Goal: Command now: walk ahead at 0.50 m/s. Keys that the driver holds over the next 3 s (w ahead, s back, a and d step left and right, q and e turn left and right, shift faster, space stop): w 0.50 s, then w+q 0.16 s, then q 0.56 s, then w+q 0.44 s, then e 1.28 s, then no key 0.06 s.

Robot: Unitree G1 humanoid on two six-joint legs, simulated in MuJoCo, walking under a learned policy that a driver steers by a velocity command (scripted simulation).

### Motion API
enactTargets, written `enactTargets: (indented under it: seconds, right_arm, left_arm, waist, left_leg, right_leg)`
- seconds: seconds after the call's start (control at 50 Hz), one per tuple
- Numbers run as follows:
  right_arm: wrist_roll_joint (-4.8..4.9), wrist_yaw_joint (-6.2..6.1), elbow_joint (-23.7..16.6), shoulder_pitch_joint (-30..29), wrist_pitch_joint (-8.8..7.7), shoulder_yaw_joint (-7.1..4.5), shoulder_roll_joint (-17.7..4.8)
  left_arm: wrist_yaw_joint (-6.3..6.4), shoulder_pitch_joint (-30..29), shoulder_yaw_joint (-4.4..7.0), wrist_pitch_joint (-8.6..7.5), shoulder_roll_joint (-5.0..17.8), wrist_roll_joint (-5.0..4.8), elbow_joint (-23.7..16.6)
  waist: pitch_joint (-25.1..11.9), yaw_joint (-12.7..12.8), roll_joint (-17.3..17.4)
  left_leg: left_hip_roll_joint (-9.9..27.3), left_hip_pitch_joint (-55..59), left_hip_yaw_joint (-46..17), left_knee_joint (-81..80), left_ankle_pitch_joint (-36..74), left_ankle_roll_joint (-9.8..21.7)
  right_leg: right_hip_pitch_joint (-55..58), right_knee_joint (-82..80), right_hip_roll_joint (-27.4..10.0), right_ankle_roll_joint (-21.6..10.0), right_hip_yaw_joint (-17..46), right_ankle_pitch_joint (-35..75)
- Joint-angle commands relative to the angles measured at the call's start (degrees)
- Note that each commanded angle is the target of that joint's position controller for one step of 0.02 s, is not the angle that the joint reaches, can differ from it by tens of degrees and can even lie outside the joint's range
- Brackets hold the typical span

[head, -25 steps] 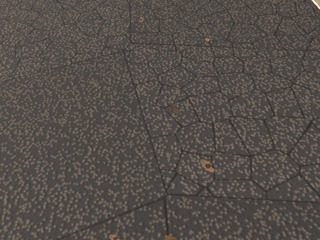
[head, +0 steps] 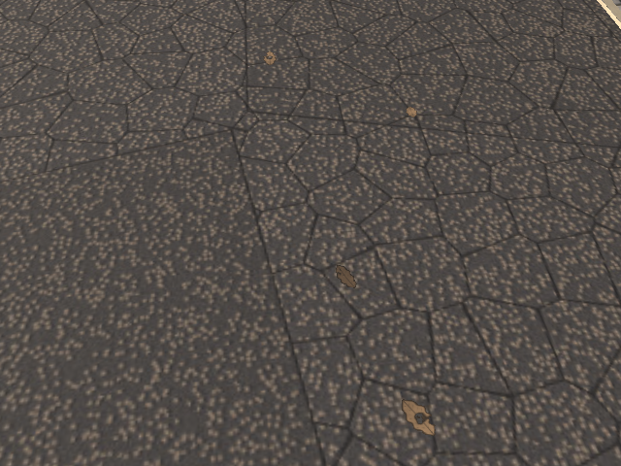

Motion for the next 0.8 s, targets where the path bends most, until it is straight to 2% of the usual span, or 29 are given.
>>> enactTargets:
  seconds: [0.02,0.04,0.1,0.14,0.22,0.32,0.38,0.4,0.42,0.44,0.46,0.48,0.5,0.52,0.54,0.56,0.6,0.64,0.66,0.72,0.76,0.8]
  right_arm:
    - [-0.73,0.16,-1.35,2.07,-0.82,-0.68,-4.21]
    - [-0.54,0.03,-0.69,3.04,-0.95,-0.79,-4.73]
    - [-0.44,-1.05,0.66,5.84,-0.90,-1.36,-7.23]
    - [-0.30,-1.72,1.38,7.80,-0.44,-1.31,-7.40]
    - [0.24,-2.25,2.64,11.11,0.02,-1.18,-7.81]
    - [0.62,-2.45,5.19,15.64,1.12,-1.51,-8.40]
    - [0.86,-2.82,5.61,14.76,1.85,-2.06,-9.37]
    - [0.89,-2.87,5.31,13.44,2.04,-2.25,-9.96]
    - [0.92,-2.87,4.97,11.89,2.31,-2.15,-9.77]
    - [0.51,-2.84,4.20,11.37,2.37,-1.48,-8.19]
    - [-0.28,-2.43,2.96,16.52,1.60,0.16,-2.97]
    - [0.47,-1.94,3.89,18.05,0.11,0.94,-1.10]
    - [1.97,-1.64,2.92,13.24,-1.00,-0.61,-7.03]
    - [2.89,-1.68,1.73,8.76,-1.38,-0.82,-8.01]
    - [2.52,-2.08,1.59,6.72,-1.04,-0.99,-7.32]
    - [1.91,-2.51,1.93,6.97,-0.08,-1.54,-6.85]
    - [1.85,-2.69,2.92,9.81,1.78,-1.47,-3.93]
    - [1.88,-2.92,2.36,8.77,2.71,-1.73,-3.46]
    - [1.75,-2.97,1.72,7.08,2.91,-1.92,-3.68]
    - [0.71,-2.64,0.10,3.80,2.65,-2.17,-3.50]
    - [0.09,-1.87,-1.68,-0.24,2.45,-1.59,-2.27]
    - [-0.13,-1.06,-3.77,-4.23,2.71,-1.10,-1.45]
  left_arm:
    - [0.48,1.44,1.58,0.09,4.04,0.28,-3.38]
    - [0.56,1.80,1.56,0.65,3.21,0.32,-3.29]
    - [0.83,-3.77,1.89,1.34,3.60,0.95,-5.35]
    - [0.69,-7.75,1.92,1.23,3.33,1.18,-6.62]
    - [-0.09,-15.28,1.31,0.72,2.03,0.87,-8.61]
    - [-1.67,-22.92,0.67,0.10,2.10,0.22,-11.51]
    - [-2.59,-21.81,0.98,-0.48,3.61,0.06,-12.16]
    - [-2.60,-18.52,1.57,-0.61,4.89,0.15,-11.41]
    - [-2.40,-11.48,2.65,-0.66,6.67,0.35,-9.30]
    - [-1.94,-0.87,4.10,-0.61,9.89,0.65,-6.16]
    - [-1.45,7.98,5.48,-0.40,15.75,1.90,-4.64]
    - [-1.67,9.05,4.63,-0.12,13.51,1.22,-3.94]
    - [-1.69,4.85,3.36,-0.21,9.73,0.75,-4.62]
    - [-1.47,-0.26,2.68,-0.19,7.33,0.95,-5.96]
    - [-1.64,-4.45,2.05,-0.36,5.57,1.33,-6.45]
    - [-1.80,-6.74,1.53,-0.79,3.72,1.77,-6.53]
    - [-1.92,-6.71,1.52,-1.25,3.35,2.21,-5.40]
    - [-1.38,-5.19,1.95,-1.62,4.94,2.49,-4.20]
    - [-1.00,-4.55,2.15,-1.67,5.56,2.63,-3.80]
    - [0.14,-5.38,2.00,-1.30,6.02,3.03,-3.66]
    - [1.06,-6.10,1.97,-0.75,6.83,2.66,-3.94]
    - [1.94,-4.13,2.08,-0.01,7.68,2.13,-3.24]
  waist:
    - [-4.42,0.58,5.45]
    - [-3.63,0.97,5.42]
    - [-0.76,0.36,4.04]
    - [-0.05,-0.63,3.87]
    - [1.45,-2.99,4.43]
    - [3.86,-5.27,4.61]
    - [2.72,-3.16,5.91]
    - [0.57,-1.07,6.79]
    - [-3.55,2.85,6.73]
    - [-10.45,7.01,5.05]
    - [-20.22,6.59,-6.50]
    - [-25.57,5.97,-14.15]
    - [-18.02,6.03,-9.58]
    - [-11.38,4.86,-5.95]
    - [-6.68,2.87,-1.66]
    - [-4.37,0.92,-2.05]
    - [-3.00,-0.92,-3.44]
    - [-1.14,-1.43,-2.78]
    - [-0.34,-1.19,-2.22]
    - [0.74,-1.61,-1.91]
    - [0.69,-0.61,-2.28]
    - [0.50,1.09,-1.87]
  left_leg:
    - [15.20,11.88,-18.26,-16.81,6.31,9.38]
    - [14.79,10.48,-16.43,-17.94,7.76,9.83]
    - [14.78,10.65,-13.48,-20.14,10.92,10.28]
    - [14.21,12.45,-11.76,-20.51,12.02,9.47]
    - [12.44,14.20,-7.97,-20.91,11.03,7.49]
    - [15.55,22.75,-8.08,-17.82,11.45,7.46]
    - [17.47,26.28,-8.35,-13.44,19.09,6.22]
    - [17.06,26.15,-7.70,-9.96,27.61,5.53]
    - [14.94,24.60,-5.78,-2.14,36.24,4.35]
    - [11.73,17.09,-3.54,10.68,33.82,2.51]
    - [4.31,-4.24,-0.75,33.56,10.94,-1.20]
    - [-1.67,-16.58,-7.11,46.12,-23.47,-2.23]
    - [2.36,-22.34,-10.72,51.10,-22.15,-0.93]
    - [5.39,-23.00,-9.38,50.25,-17.17,-0.06]
    - [7.92,-20.43,-8.28,46.33,-12.46,-0.15]
    - [9.76,-17.10,-8.75,42.55,-9.49,-0.12]
    - [10.44,-12.53,-9.23,40.01,-6.88,-0.38]
    - [10.26,-15.11,-10.17,37.74,-3.15,-0.87]
    - [10.03,-17.56,-11.07,35.55,-0.48,-1.13]
    - [7.88,-17.41,-10.04,25.25,7.72,-2.27]
    - [7.09,-13.35,-5.63,17.31,13.46,-2.54]
    - [6.44,-12.51,-3.31,13.14,15.45,-2.69]
  right_leg:
    - [-11.06,-0.59,-6.30,-0.27,2.76,6.11]
    - [-10.93,-2.11,-6.57,0.08,2.25,6.60]
    - [-16.61,-9.36,-7.19,1.74,1.74,13.11]
    - [-19.23,-15.53,-6.98,2.44,1.39,18.89]
    - [-17.30,-28.24,-4.81,2.38,-0.74,27.61]
    - [-18.95,-35.88,-3.13,1.42,-1.61,24.35]
    - [-14.67,-38.53,-1.73,-0.76,-2.26,18.49]
    - [-8.86,-39.06,-0.06,-1.72,-3.59,17.00]
    - [1.20,-40.25,2.00,-3.11,-5.31,17.66]
    - [17.37,-38.73,-0.20,-5.45,-2.72,19.49]
    - [41.04,-39.08,-15.37,-13.07,19.47,16.55]
    - [47.74,-49.03,-21.74,-17.97,40.23,9.76]
    - [41.71,-50.34,-19.46,-14.72,34.61,5.81]
    - [32.79,-51.37,-17.74,-12.26,25.28,7.78]
    - [23.60,-53.80,-15.44,-10.69,18.55,11.62]
    - [17.92,-55.91,-13.21,-9.13,13.59,13.74]
    - [12.20,-59.11,-11.81,-8.66,8.32,15.71]
    - [11.17,-60.96,-11.73,-8.92,4.28,18.89]
    - [11.91,-61.37,-11.84,-8.83,2.79,20.34]
    - [12.02,-59.34,-10.16,-7.14,-5.19,38.22]
    - [10.75,-58.21,-8.60,-5.73,-9.99,42.34]
    - [13.34,-56.52,-9.59,-5.68,-11.11,44.15]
